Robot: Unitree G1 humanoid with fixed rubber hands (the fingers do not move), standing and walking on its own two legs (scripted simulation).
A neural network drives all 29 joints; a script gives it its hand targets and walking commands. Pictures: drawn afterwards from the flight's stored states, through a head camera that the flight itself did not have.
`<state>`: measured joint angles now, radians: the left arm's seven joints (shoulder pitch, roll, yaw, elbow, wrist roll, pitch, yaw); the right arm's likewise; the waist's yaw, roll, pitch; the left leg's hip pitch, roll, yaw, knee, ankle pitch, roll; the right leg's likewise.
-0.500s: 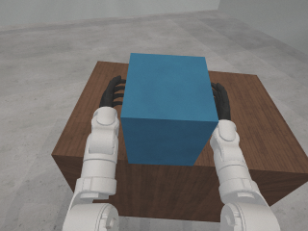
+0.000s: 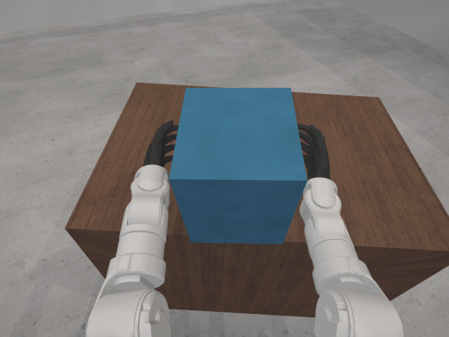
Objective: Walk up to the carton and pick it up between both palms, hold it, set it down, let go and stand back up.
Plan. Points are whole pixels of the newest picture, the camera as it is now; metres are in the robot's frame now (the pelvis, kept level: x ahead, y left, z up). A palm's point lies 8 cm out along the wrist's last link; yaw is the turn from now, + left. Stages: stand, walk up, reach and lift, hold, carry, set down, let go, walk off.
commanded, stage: set down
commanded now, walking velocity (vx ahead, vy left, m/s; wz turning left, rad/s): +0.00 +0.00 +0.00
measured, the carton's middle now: (237, 170) +0.42 -0.03 +0.06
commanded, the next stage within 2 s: none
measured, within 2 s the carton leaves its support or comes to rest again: rests again in 1.80 s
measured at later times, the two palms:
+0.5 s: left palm (165, 167) +0.39 +0.10 +0.10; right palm (322, 168) +0.38 -0.19 +0.11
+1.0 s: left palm (174, 168) +0.42 +0.09 +0.06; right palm (318, 170) +0.40 -0.20 +0.07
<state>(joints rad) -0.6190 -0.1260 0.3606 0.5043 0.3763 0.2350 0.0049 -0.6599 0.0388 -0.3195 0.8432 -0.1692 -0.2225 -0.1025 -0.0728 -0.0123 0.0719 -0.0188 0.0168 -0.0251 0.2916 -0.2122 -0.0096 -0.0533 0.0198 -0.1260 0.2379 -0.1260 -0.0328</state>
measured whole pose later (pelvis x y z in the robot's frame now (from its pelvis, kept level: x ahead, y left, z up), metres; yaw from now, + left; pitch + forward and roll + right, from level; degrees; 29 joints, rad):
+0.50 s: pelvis +0.00 +0.01 +0.00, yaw -3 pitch -1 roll +0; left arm -0.70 -0.19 0.46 0.64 0.43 0.22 0.07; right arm -0.78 0.02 -0.58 0.97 -0.30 -0.16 0.04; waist -0.04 -0.03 0.02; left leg -0.07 0.01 0.03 0.28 -0.20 0.00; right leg -0.14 0.01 -0.07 0.27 -0.12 -0.03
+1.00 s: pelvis +0.02 +0.00 +0.00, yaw -2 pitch +6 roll -1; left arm -0.66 -0.17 0.45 0.68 0.36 0.10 0.07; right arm -0.74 0.04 -0.52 0.93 -0.32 -0.20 0.00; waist -0.06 0.01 -0.01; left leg -0.18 0.03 0.01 0.31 -0.23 -0.01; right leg -0.25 0.03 -0.09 0.30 -0.15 -0.03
